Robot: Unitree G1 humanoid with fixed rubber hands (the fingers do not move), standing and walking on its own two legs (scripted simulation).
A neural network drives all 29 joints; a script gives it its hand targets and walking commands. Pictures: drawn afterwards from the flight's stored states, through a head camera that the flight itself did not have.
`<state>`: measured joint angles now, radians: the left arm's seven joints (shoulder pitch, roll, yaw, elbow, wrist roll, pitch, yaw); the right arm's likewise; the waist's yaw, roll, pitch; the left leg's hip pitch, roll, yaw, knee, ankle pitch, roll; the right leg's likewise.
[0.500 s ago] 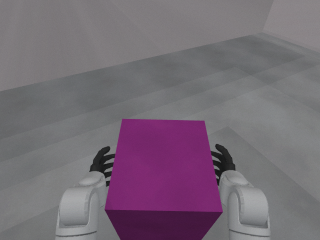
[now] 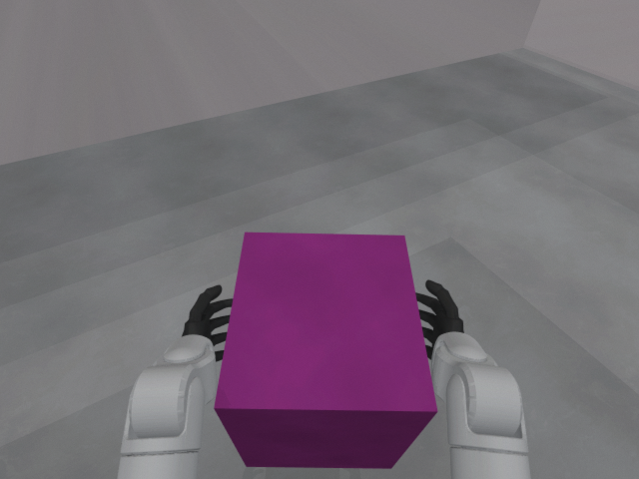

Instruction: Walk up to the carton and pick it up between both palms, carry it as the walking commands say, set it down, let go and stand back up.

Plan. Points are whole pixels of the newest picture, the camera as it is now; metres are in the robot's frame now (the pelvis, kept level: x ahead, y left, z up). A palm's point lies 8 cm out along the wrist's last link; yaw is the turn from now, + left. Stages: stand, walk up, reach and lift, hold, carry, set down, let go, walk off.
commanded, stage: carry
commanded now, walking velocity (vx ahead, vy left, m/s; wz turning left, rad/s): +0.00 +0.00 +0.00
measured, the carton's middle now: (321, 356) +0.28 +0.00 +0.01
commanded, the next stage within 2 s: none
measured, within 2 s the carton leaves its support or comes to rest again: neither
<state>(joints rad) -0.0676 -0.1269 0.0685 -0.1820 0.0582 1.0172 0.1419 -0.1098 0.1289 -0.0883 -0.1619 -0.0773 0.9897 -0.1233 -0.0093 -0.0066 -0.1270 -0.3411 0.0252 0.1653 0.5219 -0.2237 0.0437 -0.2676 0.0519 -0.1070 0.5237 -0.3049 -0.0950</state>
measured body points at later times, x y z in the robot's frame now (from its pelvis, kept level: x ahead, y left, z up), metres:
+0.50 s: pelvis +0.00 +0.01 +0.00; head -0.02 +0.01 +0.45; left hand +0.28 +0.15 +0.04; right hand +0.29 -0.14 +0.05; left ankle +0.03 +0.09 -0.73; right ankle -0.02 -0.05 -0.73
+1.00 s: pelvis +0.00 +0.02 +0.00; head -0.02 +0.03 +0.45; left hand +0.28 +0.16 +0.04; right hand +0.28 -0.13 +0.06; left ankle +0.03 +0.09 -0.73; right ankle -0.02 -0.06 -0.73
